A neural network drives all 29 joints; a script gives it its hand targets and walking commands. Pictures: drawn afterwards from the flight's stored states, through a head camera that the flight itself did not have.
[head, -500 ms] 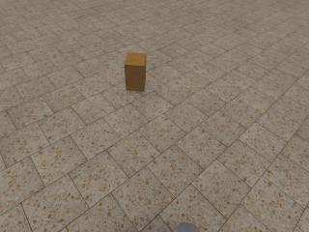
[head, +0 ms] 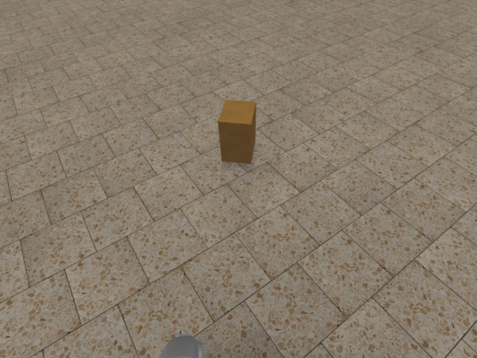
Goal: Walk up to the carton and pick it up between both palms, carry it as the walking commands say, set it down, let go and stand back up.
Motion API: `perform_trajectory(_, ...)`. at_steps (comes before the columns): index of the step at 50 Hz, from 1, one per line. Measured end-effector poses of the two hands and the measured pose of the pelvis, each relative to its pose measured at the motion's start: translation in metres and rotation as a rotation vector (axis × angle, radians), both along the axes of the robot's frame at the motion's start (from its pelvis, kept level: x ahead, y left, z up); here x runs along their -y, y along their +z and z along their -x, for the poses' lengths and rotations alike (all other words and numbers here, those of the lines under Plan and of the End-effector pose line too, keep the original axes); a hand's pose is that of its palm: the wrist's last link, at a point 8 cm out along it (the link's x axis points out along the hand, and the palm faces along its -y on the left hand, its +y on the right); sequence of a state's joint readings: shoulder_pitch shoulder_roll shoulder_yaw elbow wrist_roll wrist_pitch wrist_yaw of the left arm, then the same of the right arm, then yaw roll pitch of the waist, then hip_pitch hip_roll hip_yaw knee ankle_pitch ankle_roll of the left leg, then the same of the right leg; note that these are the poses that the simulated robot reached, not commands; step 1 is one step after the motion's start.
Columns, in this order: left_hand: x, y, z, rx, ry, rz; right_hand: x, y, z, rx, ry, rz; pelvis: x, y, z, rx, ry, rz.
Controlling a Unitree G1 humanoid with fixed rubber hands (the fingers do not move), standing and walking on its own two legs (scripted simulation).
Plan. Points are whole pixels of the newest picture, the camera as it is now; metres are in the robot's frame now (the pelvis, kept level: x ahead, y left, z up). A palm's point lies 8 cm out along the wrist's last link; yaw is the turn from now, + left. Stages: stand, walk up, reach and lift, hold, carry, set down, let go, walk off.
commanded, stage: walk up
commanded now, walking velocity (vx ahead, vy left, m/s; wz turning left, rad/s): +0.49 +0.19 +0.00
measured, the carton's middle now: (238, 132) +1.43 +0.10 -0.63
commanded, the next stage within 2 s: none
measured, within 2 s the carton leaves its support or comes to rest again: neither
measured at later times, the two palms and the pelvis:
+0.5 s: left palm (112, 261) +0.34 +0.31 -0.13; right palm (333, 354) +0.18 -0.16 -0.15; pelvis +0.22 +0.07 -0.01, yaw -1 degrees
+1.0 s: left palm (133, 257) +0.35 +0.27 -0.13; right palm (326, 200) +0.54 -0.20 -0.14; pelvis +0.44 +0.04 +0.00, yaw +0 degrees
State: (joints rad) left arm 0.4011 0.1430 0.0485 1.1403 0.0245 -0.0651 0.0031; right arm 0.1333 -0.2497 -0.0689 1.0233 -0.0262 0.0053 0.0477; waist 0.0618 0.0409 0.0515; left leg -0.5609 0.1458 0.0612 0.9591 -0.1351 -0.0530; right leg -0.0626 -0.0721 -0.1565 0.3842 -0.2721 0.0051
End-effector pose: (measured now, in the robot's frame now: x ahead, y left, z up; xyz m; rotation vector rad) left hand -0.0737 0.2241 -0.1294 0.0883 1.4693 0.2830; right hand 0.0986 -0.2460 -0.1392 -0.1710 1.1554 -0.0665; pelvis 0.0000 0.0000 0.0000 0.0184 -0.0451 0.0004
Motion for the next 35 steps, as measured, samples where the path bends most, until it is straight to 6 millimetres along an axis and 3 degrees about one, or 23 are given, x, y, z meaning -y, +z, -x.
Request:
perform_trajectory(3,-0.004,-0.001,0.01,-0.076,0.057,0.016,-0.022,0.007,-0.061,0.055,0.06,-0.009,-0.011,-0.002,-0.027,-0.007,0.01,0.011)
perform_trajectory(6,-0.011,-0.006,0.006,-0.133,0.1,0.041,-0.051,0.009,-0.116,0.089,0.113,-0.017,-0.026,-0.007,-0.058,-0.022,0.017,0.024)
perform_trajectory(10,-0.03,-0.026,-0.023,-0.187,0.106,0.084,-0.09,0.002,-0.178,0.142,0.156,-0.003,-0.053,-0.024,-0.103,-0.047,0.01,0.028)
perform_trajectory(12,-0.043,-0.034,-0.055,-0.179,0.074,0.096,-0.102,0.0,-0.191,0.162,0.143,0.008,-0.063,-0.028,-0.118,-0.053,0.0,0.019)
perform_trajectory(15,-0.066,-0.039,-0.13,-0.075,-0.003,0.084,-0.105,-0.002,-0.182,0.122,0.084,0.015,-0.07,-0.023,-0.14,-0.055,-0.006,0.012)
perform_trajectory(20,-0.094,-0.025,-0.282,0.175,-0.139,0.022,-0.096,-0.008,-0.131,-0.048,-0.066,0.022,-0.076,-0.012,-0.179,-0.04,-0.008,-0.007)
perform_trajectory(23,-0.096,-0.009,-0.365,0.294,-0.206,-0.003,-0.09,-0.01,-0.099,-0.159,-0.141,0.018,-0.074,-0.008,-0.203,-0.033,-0.011,-0.011)
perform_trajectory(26,-0.085,0.006,-0.434,0.374,-0.272,-0.008,-0.085,-0.009,-0.073,-0.261,-0.204,0.008,-0.067,-0.006,-0.228,-0.028,-0.012,-0.014)
perform_trajectory(31,-0.05,0.019,-0.524,0.459,-0.356,-0.014,-0.074,-0.018,-0.061,-0.4,-0.272,-0.032,-0.047,-0.012,-0.28,-0.028,-0.021,-0.031)
perform_trajectory(33,-0.036,0.015,-0.548,0.483,-0.359,-0.028,-0.068,-0.028,-0.069,-0.441,-0.272,-0.048,-0.037,-0.02,-0.301,-0.024,-0.017,-0.022)
perform_trajectory(35,-0.026,0.012,-0.556,0.488,-0.346,-0.033,-0.061,-0.031,-0.092,-0.452,-0.249,-0.052,-0.029,-0.022,-0.316,-0.014,-0.002,-0.008)
